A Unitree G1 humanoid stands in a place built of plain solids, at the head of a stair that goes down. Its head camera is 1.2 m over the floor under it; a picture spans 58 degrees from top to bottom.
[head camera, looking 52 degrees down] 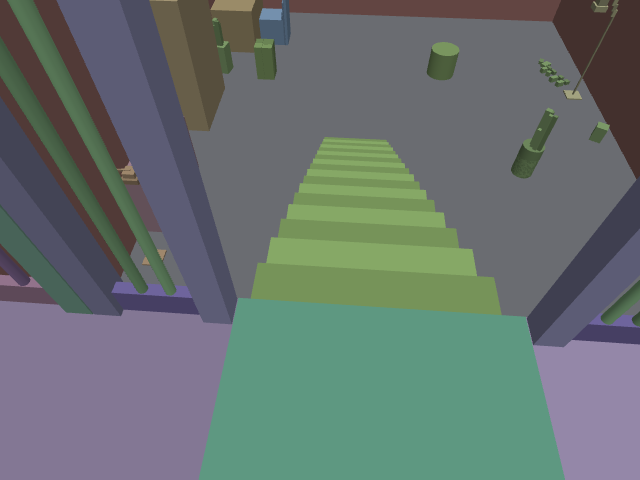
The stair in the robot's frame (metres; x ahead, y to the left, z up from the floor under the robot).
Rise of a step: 0.17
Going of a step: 0.26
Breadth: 0.90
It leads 4 degrees to the right of straight ahead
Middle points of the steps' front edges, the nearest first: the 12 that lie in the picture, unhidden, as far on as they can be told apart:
0.67 -0.19 0.00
0.92 -0.21 -0.16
1.18 -0.23 -0.33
1.43 -0.25 -0.50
1.69 -0.26 -0.66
1.94 -0.28 -0.83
2.20 -0.30 -0.99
2.45 -0.32 -1.16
2.71 -0.34 -1.33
2.96 -0.36 -1.49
3.22 -0.38 -1.66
3.47 -0.40 -1.82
